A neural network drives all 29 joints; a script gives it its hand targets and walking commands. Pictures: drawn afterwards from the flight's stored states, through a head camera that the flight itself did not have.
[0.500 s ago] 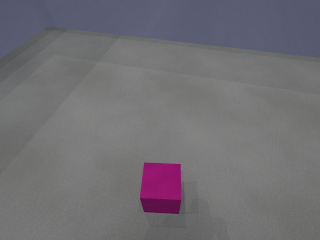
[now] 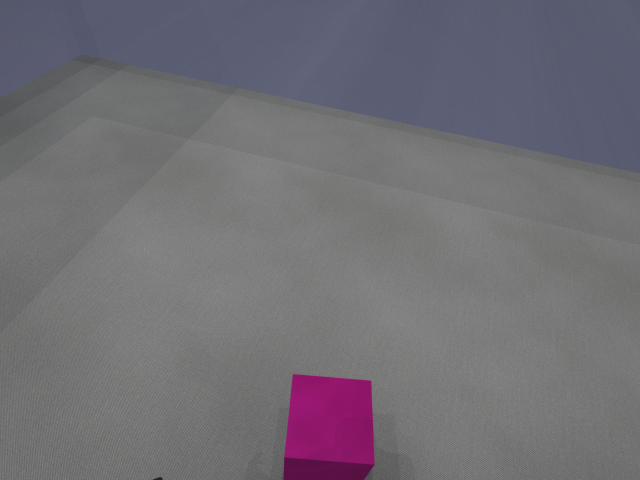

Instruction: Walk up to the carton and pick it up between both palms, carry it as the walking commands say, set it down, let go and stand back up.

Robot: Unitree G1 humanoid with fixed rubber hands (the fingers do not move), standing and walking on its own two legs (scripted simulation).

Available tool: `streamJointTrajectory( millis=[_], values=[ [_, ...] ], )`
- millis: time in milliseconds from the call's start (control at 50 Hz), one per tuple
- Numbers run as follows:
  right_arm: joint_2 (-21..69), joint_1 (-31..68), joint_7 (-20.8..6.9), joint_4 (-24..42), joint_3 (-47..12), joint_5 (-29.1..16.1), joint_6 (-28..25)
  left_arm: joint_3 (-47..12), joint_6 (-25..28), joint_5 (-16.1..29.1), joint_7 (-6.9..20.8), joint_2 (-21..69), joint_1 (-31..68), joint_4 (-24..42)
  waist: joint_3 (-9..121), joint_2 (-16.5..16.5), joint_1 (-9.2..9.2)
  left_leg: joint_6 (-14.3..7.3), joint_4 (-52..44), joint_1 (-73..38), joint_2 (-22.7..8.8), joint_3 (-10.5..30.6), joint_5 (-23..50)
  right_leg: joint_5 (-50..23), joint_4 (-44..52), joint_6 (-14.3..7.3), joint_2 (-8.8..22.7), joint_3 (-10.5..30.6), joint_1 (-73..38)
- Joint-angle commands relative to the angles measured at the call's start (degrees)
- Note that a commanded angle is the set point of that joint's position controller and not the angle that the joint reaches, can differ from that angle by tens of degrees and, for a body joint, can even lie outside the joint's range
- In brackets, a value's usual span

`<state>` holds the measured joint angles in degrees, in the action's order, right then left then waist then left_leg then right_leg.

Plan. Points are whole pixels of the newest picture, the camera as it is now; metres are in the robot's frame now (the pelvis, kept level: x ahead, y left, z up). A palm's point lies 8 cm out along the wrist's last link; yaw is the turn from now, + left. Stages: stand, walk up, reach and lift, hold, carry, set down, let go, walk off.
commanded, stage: walk up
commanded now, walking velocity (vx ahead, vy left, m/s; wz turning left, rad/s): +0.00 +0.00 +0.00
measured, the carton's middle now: (326, 432) +0.39 -0.06 -0.65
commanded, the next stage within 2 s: stand in 0.30 s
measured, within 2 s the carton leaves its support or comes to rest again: neither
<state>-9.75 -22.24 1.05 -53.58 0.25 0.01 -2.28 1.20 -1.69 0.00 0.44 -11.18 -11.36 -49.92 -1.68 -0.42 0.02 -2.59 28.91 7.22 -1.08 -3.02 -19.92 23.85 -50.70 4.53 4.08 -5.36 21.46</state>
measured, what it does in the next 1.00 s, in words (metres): steps on the spot: right foot, then left foot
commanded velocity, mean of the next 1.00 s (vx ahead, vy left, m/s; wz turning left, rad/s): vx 0.00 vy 0.00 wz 0.00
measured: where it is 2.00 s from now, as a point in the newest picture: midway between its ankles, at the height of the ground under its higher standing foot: outside the picture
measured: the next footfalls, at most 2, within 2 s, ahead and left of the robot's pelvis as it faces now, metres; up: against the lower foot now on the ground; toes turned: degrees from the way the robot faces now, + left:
right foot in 0.12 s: +0.12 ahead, -0.13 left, +0.00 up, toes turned +1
left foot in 0.36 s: +0.03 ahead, +0.09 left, +0.00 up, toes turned +1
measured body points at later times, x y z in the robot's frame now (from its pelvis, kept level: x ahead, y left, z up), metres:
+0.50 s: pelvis +0.01 -0.01 +0.00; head +0.02 -0.02 +0.45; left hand +0.09 +0.22 -0.14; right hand +0.03 -0.24 -0.16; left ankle -0.01 +0.09 -0.74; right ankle +0.08 -0.13 -0.74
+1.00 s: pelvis +0.01 -0.01 -0.01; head +0.02 -0.02 +0.44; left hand +0.08 +0.22 -0.15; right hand +0.05 -0.24 -0.16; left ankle -0.01 +0.09 -0.74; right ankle +0.08 -0.13 -0.74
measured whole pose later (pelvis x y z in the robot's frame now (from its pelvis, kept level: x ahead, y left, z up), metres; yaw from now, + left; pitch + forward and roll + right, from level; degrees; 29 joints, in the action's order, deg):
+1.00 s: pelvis +0.01 -0.01 -0.01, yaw -1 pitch -2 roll +0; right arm -9.8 -17.4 0.2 -49.5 -0.8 0.0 5.7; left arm 1.2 -5.1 0.0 -0.3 -10.0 -14.6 -48.7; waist -3.0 1.0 0.1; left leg -1.3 31.8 11.3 -0.2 -2.4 -18.9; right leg 11.0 -29.6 -0.8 2.2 -5.5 18.4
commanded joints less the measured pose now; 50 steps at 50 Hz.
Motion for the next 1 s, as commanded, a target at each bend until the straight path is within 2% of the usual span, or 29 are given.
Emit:
streamJointTrajectory(
  millis=[0, 40, 60, 80, 100, 120, 140, 160, 200, 260, 280, 300, 320, 420, 440, 500, 560, 580, 620, 680, 720, 740, 820, 860, 880, 920, 940, 960, 980],
  values=[
    [-10.0, -2.0, 1.4, 0.8, 2.6, 0.5, 0.2, 0.8, 0.7, 0.1, -0.7, -2.6, -0.3, 0.7, -0.7, 9.8, 1.10, -5.7, -3.6, -8.0, -11.2, 6.4, 68.0, -3.8, 13.5, -1.5, -3.6, -1.1, 1.0],
    [-10.1, -2.2, 1.5, 0.7, 2.8, 0.7, 0.9, 0.7, 0.9, 0.4, -1.0, -3.1, -2.5, 0.5, 0.8, 13.7, -0.24, -3.4, 1.4, -7.1, -9.5, 4.6, 67.3, -10.9, 21.7, -2.3, -4.1, -2.2, -4.4],
    [-10.1, -0.3, 1.3, 1.6, 2.9, 0.5, 0.7, 1.0, 0.7, 0.2, -1.5, -3.3, -5.0, -1.1, 3.0, 10.5, -1.70, -2.5, 3.9, -3.8, -7.9, 2.8, 65.7, -18.8, 26.5, -3.1, -3.9, -3.4, -11.3],
    [-8.3, -1.9, 1.1, 1.4, 2.4, 0.2, 0.1, 1.9, 1.7, -0.2, -2.0, -6.5, -6.5, -1.2, 7.2, 4.3, -2.88, -0.5, 7.3, 1.0, -5.8, 2.8, 52.8, -31.4, 28.5, -4.6, 0.3, 0.2, -19.4],
    [-6.2, -2.0, 1.0, 2.6, 1.7, -0.3, 0.2, 2.5, 2.3, -0.9, -2.0, -10.3, -10.2, -1.9, 10.5, -4.8, -3.87, 1.3, 13.8, 4.9, -1.9, 0.5, 31.0, -46.9, 29.7, -7.9, 9.2, 7.8, -22.6],
    [-3.9, -1.7, 0.9, 3.0, 1.7, -0.6, 1.2, 2.2, 2.4, -1.4, -2.0, -10.7, -10.2, -3.1, 9.1, -11.8, -3.01, 3.1, 19.5, 10.3, 2.1, 0.5, -7.7, -62.8, 29.9, -12.5, 18.7, 16.2, -21.8],
    [-4.0, -0.1, 0.5, 3.8, 1.8, -0.2, 2.6, 1.7, 2.3, -1.8, -1.9, -9.1, -7.7, -2.9, 7.5, -8.9, -1.47, 2.0, 20.4, 8.8, 0.1, 4.1, -14.6, -58.5, 29.1, -14.7, 18.6, 14.6, -16.4],
    [-4.2, -0.9, 0.6, 2.9, 2.0, 0.2, 3.0, 1.3, 2.4, -1.8, -2.0, -7.4, -4.0, -2.3, 4.9, -6.5, 0.42, 1.1, 17.6, 9.1, -0.9, 5.2, -13.3, -47.8, 31.0, -15.8, 17.3, 14.1, -15.8],
    [-4.1, 0.1, -0.2, 1.4, 1.2, 0.9, 3.6, 1.3, 1.6, -1.6, -2.0, -7.2, -2.9, -2.1, 1.9, -10.9, 0.08, 1.7, 10.8, 10.9, -1.0, 3.4, -10.0, -27.0, 35.1, -12.6, 12.8, 11.6, -14.3],
    [-3.4, -0.6, -0.2, 0.0, 0.7, 1.1, 3.4, 1.1, 1.1, -1.5, -2.5, -7.3, -4.4, -1.9, 2.7, -7.4, -0.16, 2.3, 1.6, 7.1, 0.0, 2.1, -3.3, -16.8, 35.7, -11.4, 10.7, 12.6, -13.3],
    [-3.4, -1.5, 0.3, -0.3, 1.1, 0.8, 2.8, 1.1, 1.3, -1.1, -2.6, -6.6, -3.1, -3.0, 1.5, -5.6, 1.65, 1.8, -2.9, 5.0, -0.4, 1.7, 2.6, -18.3, 34.4, -10.6, 10.1, 11.1, -11.8],
    [-3.9, -3.5, 0.0, -1.2, 1.0, 1.2, 2.6, 0.9, 1.2, -1.3, -2.0, -6.4, -2.2, -1.6, 4.2, -5.5, 1.38, 0.7, -6.3, 2.3, -0.8, 2.6, 5.2, -4.9, 35.1, -9.4, 8.6, 11.0, -10.3],
    [-5.4, -4.0, -0.3, -1.8, 1.2, 1.1, 2.5, 0.6, 1.2, -1.0, -1.7, -5.8, -1.4, -0.7, 2.9, -3.7, 2.10, 0.1, -8.0, -0.1, -1.7, 3.5, 6.4, -2.4, 36.0, -7.8, 7.0, 9.9, -8.0],
    [-6.5, 1.5, 0.0, -0.5, 1.0, 1.9, 1.5, 0.3, 0.8, -0.7, -1.4, -3.4, -4.6, -3.0, -4.1, 3.8, -1.03, -1.0, -17.7, 11.5, -6.7, 11.9, -2.6, -9.7, 29.4, -5.0, 1.3, 3.0, -13.4],
    [-6.0, 2.4, 0.1, -0.5, 1.1, 1.6, 1.3, 0.6, 0.8, -0.7, -1.1, -2.8, -5.5, -2.0, -4.1, 4.3, -2.09, -0.6, -16.8, 11.1, -6.4, 9.9, -0.8, -12.7, 29.7, -5.2, 1.4, 3.5, -14.6],
    [-4.8, 1.0, 0.1, -0.9, 0.5, 1.6, 0.5, 0.3, 1.3, -0.9, -1.2, -4.1, -5.7, -2.0, 1.7, 1.1, -1.86, -0.8, -14.0, 7.7, -5.7, 9.2, 4.7, -14.8, 29.8, -5.5, 2.4, 4.6, -17.0],
    [-5.6, 2.7, 0.2, 0.4, 0.8, 1.6, 0.5, 0.1, 1.4, -1.2, -1.2, -3.7, -7.2, -1.7, -0.7, 5.1, -2.11, -0.1, -13.2, 8.7, -4.6, 7.2, 1.9, -12.4, 30.1, -5.2, 2.9, 5.4, -13.9],
    [-6.7, 2.1, 0.1, -0.6, 1.2, 1.7, 0.8, 0.7, 1.1, -0.8, -1.2, -4.9, -5.4, -1.7, -0.6, 1.6, -1.24, -0.1, -13.9, 8.9, -5.6, 9.2, 0.7, -12.5, 29.6, -5.1, 2.8, 4.4, -14.1],
    [-5.4, 0.8, 0.4, -0.6, 1.3, 1.6, 0.9, 0.5, 1.4, -0.7, -1.4, -4.2, -6.1, -1.4, 0.2, 1.0, -1.08, -0.1, -13.4, 8.2, -5.8, 8.5, 3.2, -14.1, 30.3, -5.2, 2.9, 4.7, -15.4],
    [-6.4, 2.1, 0.0, 0.9, 1.1, 1.5, 0.7, 0.6, 1.8, -1.2, -1.5, -5.3, -8.2, -0.7, 1.8, 4.5, -1.16, -0.5, -11.1, 8.9, -4.1, 6.3, 3.3, -14.1, 30.0, -5.6, 3.8, 6.2, -15.2],
    [-5.7, 1.0, 0.1, 0.1, 1.2, 1.7, 0.7, 0.5, 1.9, -0.7, -1.5, -4.4, -8.1, -0.5, 1.2, 3.8, -1.23, 0.4, -11.5, 8.0, -5.2, 6.6, 4.5, -16.8, 29.1, -5.5, 3.5, 5.2, -14.0],
    [-6.6, 0.9, 0.4, 0.3, 1.3, 1.5, 0.7, 1.0, 1.5, -0.5, -1.7, -5.6, -7.1, -0.8, 0.0, 0.5, -0.96, -0.2, -12.7, 9.8, -5.6, 8.4, 5.6, -16.6, 28.3, -5.6, 3.2, 4.7, -14.4],
    [-5.9, 1.1, 0.3, 0.6, 1.2, 1.8, 0.8, 1.0, 1.6, -0.7, -1.6, -5.1, -7.4, -0.6, -0.8, 4.3, -0.58, 0.3, -12.0, 9.6, -5.2, 6.7, 3.4, -14.6, 29.8, -5.5, 3.6, 5.8, -13.9],
    [-5.8, 2.5, 0.2, -0.4, 1.2, 2.1, 1.3, 1.1, 1.8, -0.9, -1.6, -5.4, -8.3, 0.2, -0.6, 3.4, -1.80, 0.3, -12.1, 11.1, -4.6, 6.6, 1.3, -12.2, 29.9, -5.2, 3.7, 5.5, -14.1],
    [-5.1, 1.4, 0.2, 0.4, 1.1, 1.8, 1.4, 1.4, 1.7, -0.9, -1.7, -6.0, -7.3, 0.1, 0.0, -1.3, -1.19, 0.5, -12.4, 11.6, -4.6, 7.2, 2.1, -10.7, 30.6, -5.6, 4.0, 6.3, -14.5],
    [-5.9, 2.1, 0.3, 0.4, 1.7, 2.0, 1.6, 0.7, 2.1, -0.9, -1.6, -5.1, -8.0, -0.4, -0.1, 1.0, -1.43, 0.3, -10.4, 9.8, -3.8, 5.8, 1.0, -7.6, 32.3, -6.1, 5.6, 8.7, -10.7],
    [-10.7, 22.2, -0.9, 20.5, 0.7, -3.6, 5.7, 1.8, -1.4, 1.3, -0.4, -7.2, 12.1, 19.7, 1.6, 1.3, -1.49, -0.6, -4.2, 33.2, -1.1, 1.3, -17.6, 2.1, 17.9, -5.4, -5.4, 3.0, -12.5],
    [-11.0, 38.2, -1.4, 33.6, -0.8, -3.3, 9.0, 1.3, -3.9, 0.5, 0.3, -7.7, 27.5, 24.9, -1.6, 6.7, 0.59, -1.0, -7.5, 37.7, -3.9, 3.5, -25.1, 2.5, 13.3, -3.0, -6.9, 2.1, -18.5],
    [-14.2, 36.5, -1.7, 34.3, 0.9, -2.2, 12.1, 1.3, -6.9, 1.1, 0.9, -8.5, 26.0, 22.3, -0.7, 4.3, 1.67, -1.7, -7.5, 42.1, -5.1, 3.6, -27.7, 3.5, 11.5, -2.0, -7.5, 1.2, -22.3]
  ],
)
